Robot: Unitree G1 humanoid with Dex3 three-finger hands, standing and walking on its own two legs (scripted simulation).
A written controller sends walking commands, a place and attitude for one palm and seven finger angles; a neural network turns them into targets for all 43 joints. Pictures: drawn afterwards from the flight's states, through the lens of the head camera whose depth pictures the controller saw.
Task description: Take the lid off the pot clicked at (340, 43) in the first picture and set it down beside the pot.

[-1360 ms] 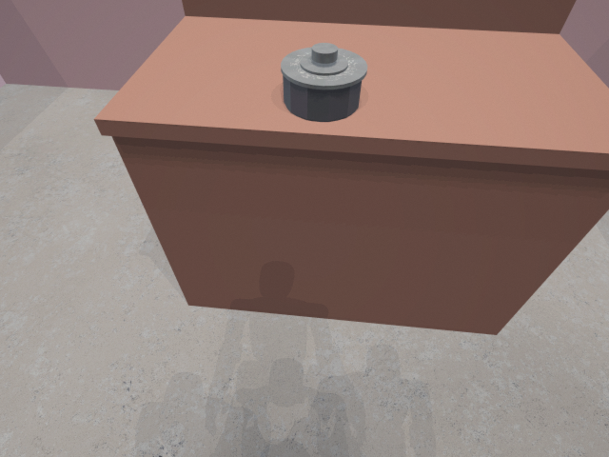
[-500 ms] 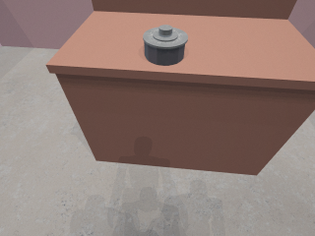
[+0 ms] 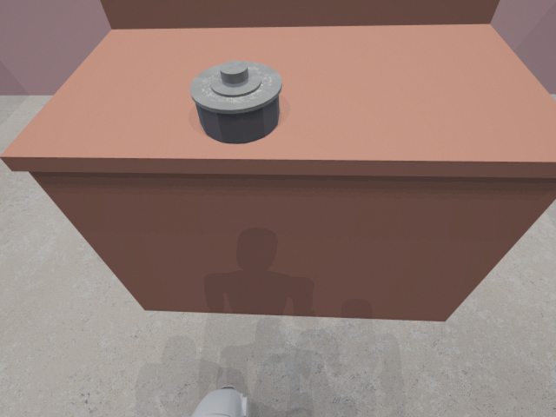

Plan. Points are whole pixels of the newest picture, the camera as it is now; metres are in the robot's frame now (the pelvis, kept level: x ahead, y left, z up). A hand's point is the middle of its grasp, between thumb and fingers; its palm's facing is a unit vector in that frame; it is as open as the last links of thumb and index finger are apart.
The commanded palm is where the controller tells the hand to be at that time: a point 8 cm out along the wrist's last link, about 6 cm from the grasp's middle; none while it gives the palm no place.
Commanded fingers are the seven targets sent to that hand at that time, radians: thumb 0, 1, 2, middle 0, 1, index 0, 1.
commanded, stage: take the last steps up to it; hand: left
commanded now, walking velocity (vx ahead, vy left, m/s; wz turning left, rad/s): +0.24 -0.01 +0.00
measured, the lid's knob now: (234, 72) +0.67 +0.12 +0.15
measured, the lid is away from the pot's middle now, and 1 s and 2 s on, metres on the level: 0.00 0.00 0.00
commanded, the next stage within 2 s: come to a stop and stand still in 0.18 s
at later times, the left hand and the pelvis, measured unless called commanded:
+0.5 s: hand (202, 377) +0.21 +0.16 -0.18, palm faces +0.05 -0.97 -0.24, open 7.3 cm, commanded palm none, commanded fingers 0.00 0.90 0.90 -0.20 -0.30 -0.20 -0.30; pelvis +0.16 -0.03 -0.01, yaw -1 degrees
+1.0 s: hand (179, 399) +0.18 +0.20 -0.18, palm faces +0.07 -0.98 -0.20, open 7.4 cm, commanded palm none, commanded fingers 0.00 0.90 0.90 -0.20 -0.30 -0.20 -0.30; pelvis +0.13 -0.01 +0.00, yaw +1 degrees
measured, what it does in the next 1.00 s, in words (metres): walks ahead: left foot, then right foot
